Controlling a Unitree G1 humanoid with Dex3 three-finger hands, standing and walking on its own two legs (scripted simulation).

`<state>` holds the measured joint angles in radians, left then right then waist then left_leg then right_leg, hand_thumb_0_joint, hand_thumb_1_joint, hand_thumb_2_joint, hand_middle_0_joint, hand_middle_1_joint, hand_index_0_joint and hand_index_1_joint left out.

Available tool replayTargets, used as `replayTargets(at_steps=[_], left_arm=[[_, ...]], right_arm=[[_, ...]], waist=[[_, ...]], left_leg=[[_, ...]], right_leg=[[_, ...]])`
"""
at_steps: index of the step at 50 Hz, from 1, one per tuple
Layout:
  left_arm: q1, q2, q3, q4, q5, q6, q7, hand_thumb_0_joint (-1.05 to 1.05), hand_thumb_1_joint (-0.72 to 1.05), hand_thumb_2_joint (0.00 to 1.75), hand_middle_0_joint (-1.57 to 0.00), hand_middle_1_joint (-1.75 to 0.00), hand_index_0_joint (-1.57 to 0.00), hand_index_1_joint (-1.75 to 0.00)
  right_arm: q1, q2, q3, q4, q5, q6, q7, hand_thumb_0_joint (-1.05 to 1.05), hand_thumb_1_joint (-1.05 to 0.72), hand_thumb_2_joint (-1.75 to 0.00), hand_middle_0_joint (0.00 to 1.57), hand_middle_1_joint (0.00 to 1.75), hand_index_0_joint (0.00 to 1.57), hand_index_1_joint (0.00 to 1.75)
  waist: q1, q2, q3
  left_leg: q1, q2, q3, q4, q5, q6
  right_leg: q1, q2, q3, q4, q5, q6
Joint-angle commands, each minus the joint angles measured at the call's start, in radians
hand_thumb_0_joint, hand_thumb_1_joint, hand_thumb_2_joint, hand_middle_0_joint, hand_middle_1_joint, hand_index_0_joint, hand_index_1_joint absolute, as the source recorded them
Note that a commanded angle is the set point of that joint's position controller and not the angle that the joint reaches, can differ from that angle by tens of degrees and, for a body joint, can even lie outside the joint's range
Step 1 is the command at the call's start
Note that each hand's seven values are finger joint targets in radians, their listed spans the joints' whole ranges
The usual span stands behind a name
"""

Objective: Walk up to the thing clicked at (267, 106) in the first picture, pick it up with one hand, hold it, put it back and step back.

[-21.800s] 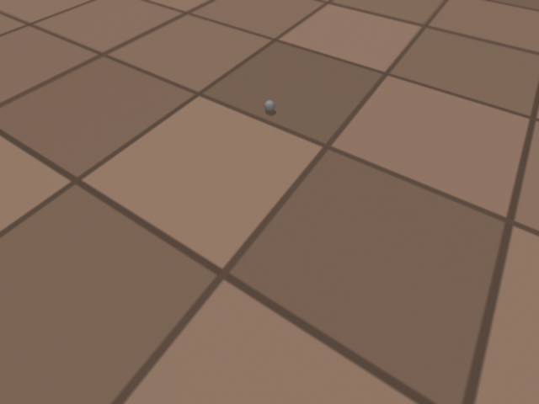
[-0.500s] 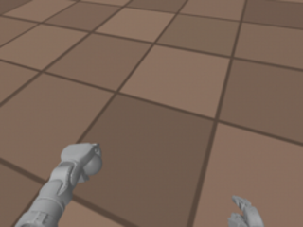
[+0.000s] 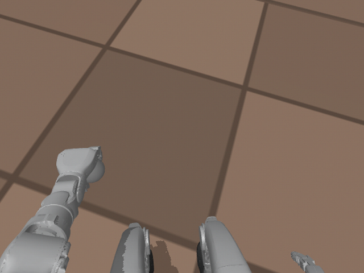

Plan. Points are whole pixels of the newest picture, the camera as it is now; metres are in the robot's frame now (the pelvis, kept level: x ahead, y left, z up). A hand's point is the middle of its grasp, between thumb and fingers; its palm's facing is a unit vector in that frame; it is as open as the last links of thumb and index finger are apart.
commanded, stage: crouch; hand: left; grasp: from above
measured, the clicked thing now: (91, 169) +0.38 +0.21 -0.13
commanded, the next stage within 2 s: lower in 1.30 s
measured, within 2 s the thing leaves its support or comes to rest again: neither
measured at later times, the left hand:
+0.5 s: hand (100, 188) +0.38 +0.25 -0.35, palm faces -0.47 +0.00 -0.88, open 9.1 cm
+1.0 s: hand (104, 190) +0.40 +0.25 -0.44, palm faces -0.49 -0.01 -0.87, open 9.1 cm
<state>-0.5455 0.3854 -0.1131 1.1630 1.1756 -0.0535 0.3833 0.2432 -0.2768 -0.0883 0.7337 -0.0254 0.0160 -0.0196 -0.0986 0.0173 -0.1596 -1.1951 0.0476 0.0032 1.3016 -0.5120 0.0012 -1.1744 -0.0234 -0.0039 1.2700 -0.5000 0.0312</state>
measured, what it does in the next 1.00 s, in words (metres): lowers itself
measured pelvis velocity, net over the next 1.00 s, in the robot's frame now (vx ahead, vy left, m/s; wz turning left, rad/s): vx -0.04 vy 0.00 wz -0.06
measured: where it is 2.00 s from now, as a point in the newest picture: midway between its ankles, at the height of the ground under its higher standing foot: outside the picture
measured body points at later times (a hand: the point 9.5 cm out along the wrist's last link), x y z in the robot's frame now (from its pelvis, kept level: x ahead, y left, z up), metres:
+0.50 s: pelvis -0.03 +0.00 -0.18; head +0.19 +0.03 +0.21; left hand +0.40 +0.24 -0.30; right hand +0.05 -0.28 -0.31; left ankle +0.05 +0.12 -0.61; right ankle +0.05 -0.14 -0.61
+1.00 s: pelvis -0.04 +0.00 -0.26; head +0.20 +0.03 +0.12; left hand +0.42 +0.25 -0.39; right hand +0.02 -0.28 -0.38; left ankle +0.05 +0.12 -0.61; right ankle +0.05 -0.14 -0.61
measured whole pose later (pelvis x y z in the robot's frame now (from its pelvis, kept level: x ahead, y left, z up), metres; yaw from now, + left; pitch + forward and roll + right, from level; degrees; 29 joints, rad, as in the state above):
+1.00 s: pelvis -0.04 +0.00 -0.26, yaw -3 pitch +36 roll -6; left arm -0.83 0.62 0.08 1.33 1.26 -0.17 0.39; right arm 0.15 -0.25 -0.03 0.75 -0.13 -0.07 0.11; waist -0.18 0.00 -0.10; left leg -2.18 0.04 -0.10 2.23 -0.69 0.00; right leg -2.13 -0.01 -0.04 2.17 -0.68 0.03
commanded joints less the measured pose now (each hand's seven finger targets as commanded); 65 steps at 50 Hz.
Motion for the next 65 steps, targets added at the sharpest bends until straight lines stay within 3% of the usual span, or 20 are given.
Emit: replayTargets(at_steps=[1,4,6,10,15,16,17,20,26,28,32,37,38,40,46,47,49,52,57,65], left_arm=[[-0.338,0.21,0.071,-0.133,-0.023,0.018,0.063,0.0,0.45,0.73,-0.75,-0.9,-0.83,-0.81],[-0.369,0.228,0.088,-0.108,-0.029,0.018,0.046,0.0,0.45,0.76,-0.76,-0.9,-0.84,-0.83],[-0.384,0.285,0.118,-0.112,-0.018,0.011,0.039,0.0,0.47,0.77,-0.77,-0.92,-0.84,-0.84],[-0.417,0.275,0.126,-0.091,-0.011,-0.017,0.028,0.0,0.48,0.76,-0.78,-0.88,-0.86,-0.8],[-0.459,0.376,0.185,-0.115,0.014,-0.059,0.048,0.0,0.48,0.82,-0.8,-0.9,-0.86,-0.84],[-0.453,0.351,0.177,-0.102,0.016,-0.065,0.05,0.0,0.5,0.81,-0.79,-0.92,-0.87,-0.84],[-0.484,0.377,0.189,-0.134,0.023,-0.073,0.055,0.0,0.51,0.79,-0.79,-0.91,-0.87,-0.83],[-0.512,0.369,0.185,-0.139,0.035,-0.084,0.062,0.0,0.52,0.78,-0.81,-0.9,-0.89,-0.82],[-0.553,0.408,0.205,-0.095,0.044,-0.082,0.074,0.0,0.49,0.77,-0.8,-0.89,-0.87,-0.82],[-0.53,0.383,0.194,-0.071,0.042,-0.082,0.066,0.0,0.51,0.79,-0.82,-0.91,-0.89,-0.83],[-0.555,0.427,0.206,-0.049,0.044,-0.091,0.062,0.0,0.48,0.75,-0.78,-0.9,-0.86,-0.82],[-0.571,0.446,0.212,-0.032,0.049,-0.102,0.054,0.0,0.46,0.76,-0.78,-0.87,-0.85,-0.8],[-0.561,0.469,0.227,-0.028,0.05,-0.104,0.056,0.0,0.45,0.75,-0.77,-0.88,-0.84,-0.81],[-0.546,0.463,0.228,-0.009,0.049,-0.106,0.056,0.0,0.45,0.75,-0.76,-0.89,-0.84,-0.82],[-0.62,0.496,0.236,-0.016,0.061,-0.125,0.056,0.0,0.44,0.72,-0.75,-0.87,-0.83,-0.79],[-0.569,0.474,0.228,0.038,0.065,-0.123,0.054,0.0,0.45,0.7,-0.75,-0.88,-0.83,-0.79],[-0.626,0.524,0.256,-0.006,0.063,-0.134,0.063,0.0,0.45,0.71,-0.75,-0.88,-0.83,-0.8],[-0.613,0.503,0.244,0.049,0.07,-0.137,0.067,0.0,0.46,0.74,-0.75,-0.9,-0.83,-0.82],[-0.641,0.552,0.263,0.043,0.074,-0.152,0.076,0.0,0.46,0.71,-0.76,-0.89,-0.84,-0.81],[-0.635,0.546,0.263,0.103,0.089,-0.157,0.089,0.0,0.5,0.71,-0.78,-0.9,-0.87,-0.81]], right_arm=[[0.072,-0.145,-0.052,-0.077,-0.009,-0.038,-0.016,0.0,-0.9,-0.9,0.2,0.3,0.2,0.3],[0.078,-0.15,-0.056,-0.061,-0.017,-0.048,-0.016,0.0,-0.9,-0.9,0.2,0.3,0.2,0.3],[0.075,-0.155,-0.056,-0.06,-0.022,-0.053,-0.014,0.0,-0.9,-0.9,0.2,0.3,0.2,0.3],[0.082,-0.159,-0.051,-0.052,-0.032,-0.067,-0.001,0.0,-0.9,-0.9,0.2,0.3,0.2,0.3],[0.088,-0.157,-0.038,-0.046,-0.046,-0.087,0.024,0.0,-0.9,-0.9,0.2,0.3,0.2,0.3],[0.097,-0.159,-0.035,-0.039,-0.052,-0.093,0.03,0.0,-0.9,-0.9,0.2,0.3,0.2,0.3],[0.096,-0.165,-0.036,-0.035,-0.055,-0.097,0.034,0.0,-0.9,-0.9,0.2,0.3,0.2,0.3],[0.107,-0.169,-0.038,-0.025,-0.064,-0.104,0.052,0.0,-0.9,-0.91,0.2,0.3,0.2,0.3],[0.105,-0.178,-0.036,-0.009,-0.08,-0.105,0.072,0.0,-0.9,-0.91,0.2,0.3,0.2,0.3],[0.114,-0.172,-0.031,-0.015,-0.084,-0.106,0.081,0.0,-0.91,-0.91,0.2,0.3,0.2,0.3],[0.098,-0.178,-0.029,-0.016,-0.086,-0.101,0.086,0.0,-0.91,-0.91,0.2,0.3,0.2,0.3],[0.091,-0.182,-0.024,-0.015,-0.09,-0.1,0.096,0.0,-0.91,-0.9,0.2,0.3,0.2,0.3],[0.089,-0.183,-0.024,-0.016,-0.088,-0.098,0.097,0.0,-0.91,-0.9,0.2,0.3,0.2,0.3],[0.094,-0.181,-0.018,-0.018,-0.092,-0.098,0.103,0.0,-0.91,-0.9,0.2,0.3,0.2,0.3],[0.094,-0.199,-0.022,-0.007,-0.094,-0.092,0.11,0.0,-0.9,-0.9,0.2,0.3,0.2,0.3],[0.101,-0.194,-0.02,-0.007,-0.095,-0.093,0.113,0.0,-0.9,-0.9,0.2,0.3,0.2,0.3],[0.099,-0.202,-0.018,-0.001,-0.098,-0.092,0.116,0.0,-0.9,-0.9,0.2,0.3,0.2,0.3],[0.103,-0.2,-0.013,0.002,-0.103,-0.094,0.121,0.0,-0.9,-0.9,0.2,0.3,0.2,0.3],[0.108,-0.206,-0.005,0.014,-0.111,-0.097,0.125,0.0,-0.91,-0.9,0.2,0.3,0.2,0.3],[0.117,-0.216,0.005,0.029,-0.116,-0.097,0.135,0.0,-0.91,-0.9,0.2,0.3,0.2,0.3]], waist=[[0.001,0.082,-0.538],[-0.018,0.066,-0.52],[-0.009,0.102,-0.563],[-0.038,0.093,-0.566],[-0.031,0.105,-0.657],[-0.052,0.106,-0.651],[-0.038,0.14,-0.692],[-0.048,0.192,-0.74],[-0.054,0.206,-0.716],[-0.061,0.199,-0.716],[-0.068,0.178,-0.68],[-0.07,0.204,-0.661],[-0.056,0.19,-0.675],[-0.068,0.191,-0.645],[-0.072,0.236,-0.658],[-0.075,0.223,-0.625],[-0.068,0.234,-0.647],[-0.084,0.221,-0.623],[-0.079,0.232,-0.638],[-0.09,0.225,-0.604]], left_leg=[[0.16,-0.048,-0.012,-0.014,0.153,0.006],[0.056,-0.047,-0.029,0.045,0.076,0.003],[0.044,-0.045,-0.041,0.088,0.058,0.001],[-0.041,-0.042,-0.076,0.177,0.02,0.002],[-0.169,-0.057,-0.039,0.317,0.017,0.018],[-0.174,-0.055,-0.049,0.339,0.035,0.017],[-0.158,-0.054,-0.055,0.35,0.045,0.011],[-0.114,-0.047,-0.062,0.406,0.122,0.008],[-0.206,-0.043,-0.051,0.493,0.088,0.009],[-0.208,-0.042,-0.048,0.525,0.116,0.011],[-0.321,-0.044,-0.032,0.573,0.051,0.019],[-0.371,-0.043,-0.032,0.617,0.043,0.017],[-0.377,-0.043,-0.031,0.626,0.044,0.019],[-0.411,-0.044,-0.024,0.645,0.044,0.021],[-0.409,-0.041,-0.04,0.673,0.023,0.015],[-0.417,-0.043,-0.043,0.674,0.011,0.013],[-0.451,-0.045,-0.035,0.691,-0.003,0.016],[-0.457,-0.043,-0.042,0.706,-0.018,0.015],[-0.497,-0.046,-0.025,0.745,-0.013,0.019],[-0.527,-0.046,-0.029,0.784,-0.001,0.02]], right_leg=[[0.042,0.038,-0.035,-0.005,0.148,-0.068],[-0.063,0.036,-0.041,0.065,0.082,-0.067],[-0.133,0.032,-0.046,0.123,0.056,-0.071],[-0.285,0.029,-0.063,0.229,0.013,-0.072],[-0.323,0.029,-0.054,0.306,0.022,-0.065],[-0.354,0.024,-0.061,0.329,0.033,-0.063],[-0.381,0.027,-0.065,0.361,0.033,-0.069],[-0.442,0.027,-0.077,0.417,0.074,-0.07],[-0.511,0.029,-0.082,0.486,0.062,-0.067],[-0.512,0.03,-0.087,0.508,0.083,-0.065],[-0.519,0.037,-0.086,0.534,0.06,-0.061],[-0.565,0.04,-0.091,0.592,0.051,-0.064],[-0.563,0.042,-0.092,0.598,0.054,-0.063],[-0.56,0.039,-0.09,0.607,0.059,-0.059],[-0.656,0.044,-0.105,0.667,0.031,-0.069],[-0.665,0.042,-0.107,0.67,0.017,-0.069],[-0.656,0.044,-0.106,0.681,0.009,-0.068],[-0.692,0.042,-0.113,0.703,-0.006,-0.069],[-0.679,0.045,-0.108,0.72,0.001,-0.066],[-0.716,0.044,-0.119,0.756,0.017,-0.064]])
